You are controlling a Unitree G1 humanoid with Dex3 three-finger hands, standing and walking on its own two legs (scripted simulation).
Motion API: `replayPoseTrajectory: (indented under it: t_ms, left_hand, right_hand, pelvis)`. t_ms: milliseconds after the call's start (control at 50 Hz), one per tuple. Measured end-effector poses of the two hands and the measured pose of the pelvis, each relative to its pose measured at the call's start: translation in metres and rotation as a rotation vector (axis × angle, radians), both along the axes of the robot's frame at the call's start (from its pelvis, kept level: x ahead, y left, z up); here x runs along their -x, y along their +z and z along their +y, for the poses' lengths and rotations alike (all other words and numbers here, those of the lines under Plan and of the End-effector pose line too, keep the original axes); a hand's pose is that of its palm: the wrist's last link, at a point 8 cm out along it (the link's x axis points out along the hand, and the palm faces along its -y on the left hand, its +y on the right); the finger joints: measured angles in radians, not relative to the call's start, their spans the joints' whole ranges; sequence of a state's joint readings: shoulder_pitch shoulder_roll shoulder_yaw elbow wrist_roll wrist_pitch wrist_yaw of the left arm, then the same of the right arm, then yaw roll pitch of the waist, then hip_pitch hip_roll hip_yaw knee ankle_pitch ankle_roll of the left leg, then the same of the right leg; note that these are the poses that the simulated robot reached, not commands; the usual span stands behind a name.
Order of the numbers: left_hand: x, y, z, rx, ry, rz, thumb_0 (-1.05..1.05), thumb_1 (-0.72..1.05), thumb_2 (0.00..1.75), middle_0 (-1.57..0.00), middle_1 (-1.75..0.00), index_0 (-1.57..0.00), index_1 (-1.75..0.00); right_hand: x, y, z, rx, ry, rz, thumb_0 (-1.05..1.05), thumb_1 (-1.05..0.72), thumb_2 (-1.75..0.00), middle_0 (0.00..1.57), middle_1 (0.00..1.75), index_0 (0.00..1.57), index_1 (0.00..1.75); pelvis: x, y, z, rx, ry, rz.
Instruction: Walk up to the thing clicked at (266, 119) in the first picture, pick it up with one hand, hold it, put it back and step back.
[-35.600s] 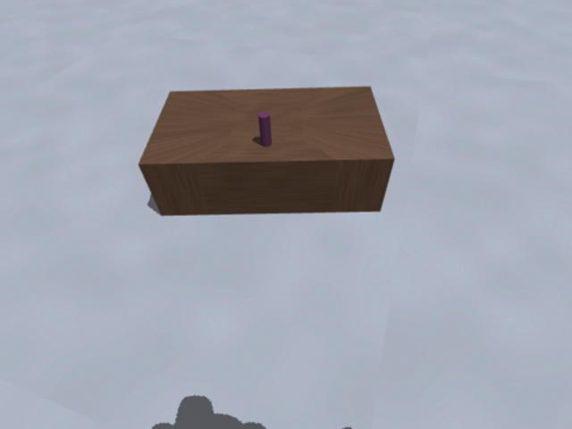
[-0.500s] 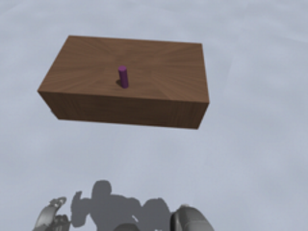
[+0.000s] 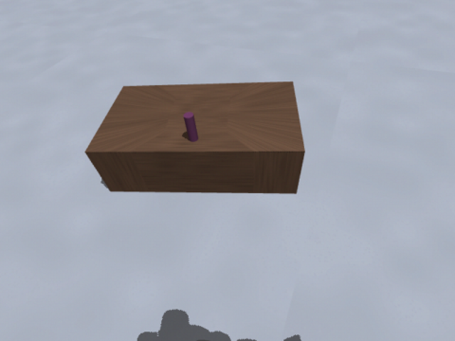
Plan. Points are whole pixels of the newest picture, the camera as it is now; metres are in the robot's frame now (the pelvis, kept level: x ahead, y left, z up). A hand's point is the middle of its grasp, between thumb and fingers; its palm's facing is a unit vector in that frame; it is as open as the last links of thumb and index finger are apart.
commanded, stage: step back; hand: left
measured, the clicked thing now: (191, 127) +1.08 +0.27 -0.36
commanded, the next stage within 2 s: stand in 0.92 s
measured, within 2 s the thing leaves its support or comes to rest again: neither
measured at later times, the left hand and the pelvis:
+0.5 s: hand out of the picture +0.09 +0.25 -0.14, palm faces +0.05 -0.93 -0.37, open 7.4 cm; pelvis +0.01 -0.02 +0.00, yaw +3 degrees
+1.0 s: hand out of the picture +0.15 +0.28 -0.14, palm faces +0.06 -0.94 -0.35, open 7.4 cm; pelvis +0.06 +0.01 +0.01, yaw +3 degrees
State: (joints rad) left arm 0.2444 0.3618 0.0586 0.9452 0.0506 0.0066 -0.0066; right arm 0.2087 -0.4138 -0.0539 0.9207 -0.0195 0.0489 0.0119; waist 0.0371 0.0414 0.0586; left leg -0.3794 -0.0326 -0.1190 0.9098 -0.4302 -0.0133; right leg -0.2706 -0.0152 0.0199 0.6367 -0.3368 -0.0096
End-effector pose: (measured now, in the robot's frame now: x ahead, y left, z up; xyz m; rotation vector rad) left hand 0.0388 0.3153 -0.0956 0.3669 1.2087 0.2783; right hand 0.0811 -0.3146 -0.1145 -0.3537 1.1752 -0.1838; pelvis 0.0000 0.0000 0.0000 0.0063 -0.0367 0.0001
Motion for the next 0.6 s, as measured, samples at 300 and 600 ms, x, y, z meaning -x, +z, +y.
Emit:
replayPoseTrajectory:
  t_ms: [300,600]
  left_hand:
    - [-0.007,-0.004,0.019,0.04,-0.01,-0.022,0.01,0.9,0.9,-0.2,-0.3,-0.2,-0.3]
    - [-0.045,-0.005,-0.024,0.063,0.022,-0.102,0.0,0.9,0.9,-0.2,-0.3,-0.21,-0.3]
  right_hand:
    - [0.06,0.017,0.017,0.006,-0.022,0.061,0.01,-0.9,-0.9,0.2,0.3,0.21,0.31]
    - [-0.008,-0.001,-0.009,0.01,0.038,0.063,0.0,-0.9,-0.9,0.2,0.3,0.21,0.3]
  pelvis:
    - [0.009,0.009,0.005,-0.004,0.03,-0.014]
    - [-0.025,0.002,-0.013,0.014,0.063,-0.011]
